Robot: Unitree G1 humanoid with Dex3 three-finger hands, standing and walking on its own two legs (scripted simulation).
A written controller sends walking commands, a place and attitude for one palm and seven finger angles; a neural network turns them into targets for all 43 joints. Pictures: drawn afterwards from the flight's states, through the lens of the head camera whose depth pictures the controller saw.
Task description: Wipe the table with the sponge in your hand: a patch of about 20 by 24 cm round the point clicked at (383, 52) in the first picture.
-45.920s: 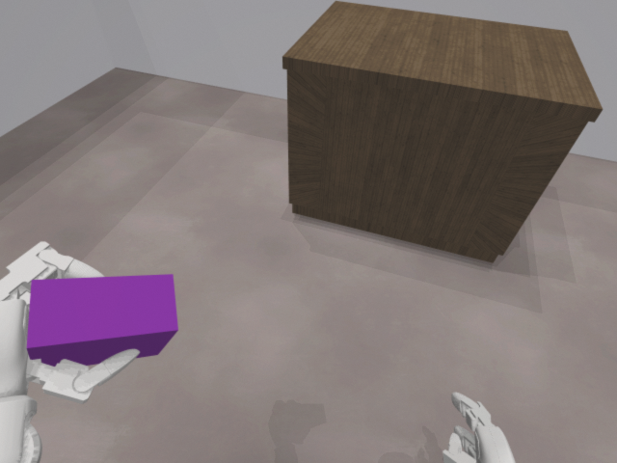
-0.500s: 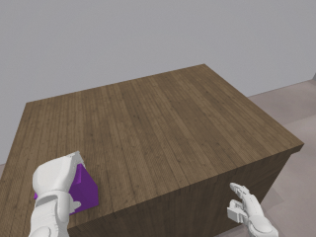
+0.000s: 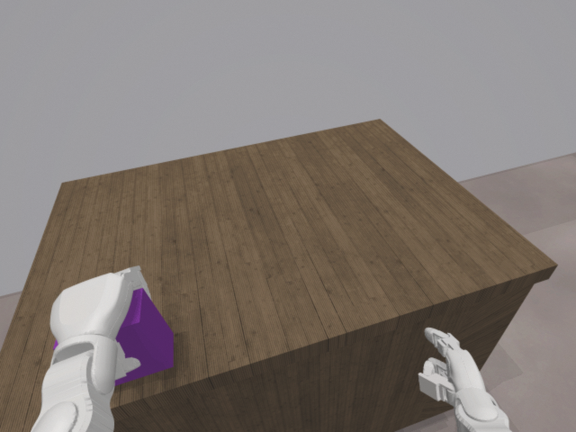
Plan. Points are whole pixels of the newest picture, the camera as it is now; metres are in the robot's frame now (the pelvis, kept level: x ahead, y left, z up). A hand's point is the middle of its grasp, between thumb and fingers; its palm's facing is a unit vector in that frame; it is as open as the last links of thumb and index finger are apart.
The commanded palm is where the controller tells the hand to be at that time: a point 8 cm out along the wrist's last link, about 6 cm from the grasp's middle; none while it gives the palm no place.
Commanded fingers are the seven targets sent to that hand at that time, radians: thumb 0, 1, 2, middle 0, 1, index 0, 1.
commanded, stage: lift the sponge slowly off the table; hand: left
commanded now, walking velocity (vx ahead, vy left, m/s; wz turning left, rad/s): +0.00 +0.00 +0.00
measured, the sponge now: (127, 347) +0.19 +0.28 +0.04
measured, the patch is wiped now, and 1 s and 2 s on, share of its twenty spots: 1.00 1.00 1.00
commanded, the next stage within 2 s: bring the sponge back beside the body in 1.30 s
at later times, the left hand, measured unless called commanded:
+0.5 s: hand (115, 303) +0.21 +0.27 +0.12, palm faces +0.17 -0.18 -0.97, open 10.0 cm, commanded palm +0.17 +0.27 +0.19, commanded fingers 0.00 0.10 1.30 -1.20 -1.60 -1.20 -1.60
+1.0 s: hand (109, 282) +0.21 +0.27 +0.15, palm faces +0.25 -0.18 -0.95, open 10.0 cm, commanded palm +0.17 +0.26 +0.22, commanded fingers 0.00 0.10 1.30 -1.20 -1.60 -1.20 -1.60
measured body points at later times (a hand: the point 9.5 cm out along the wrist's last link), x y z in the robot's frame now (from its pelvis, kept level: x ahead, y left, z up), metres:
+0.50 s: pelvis -0.01 +0.00 +0.00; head -0.06 -0.04 +0.45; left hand +0.19 +0.27 +0.17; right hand +0.26 -0.19 -0.05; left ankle +0.02 +0.12 -0.74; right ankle +0.01 -0.09 -0.74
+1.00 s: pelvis -0.01 +0.00 +0.00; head -0.06 -0.04 +0.44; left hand +0.20 +0.27 +0.21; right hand +0.26 -0.18 -0.05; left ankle +0.02 +0.12 -0.74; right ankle +0.01 -0.09 -0.74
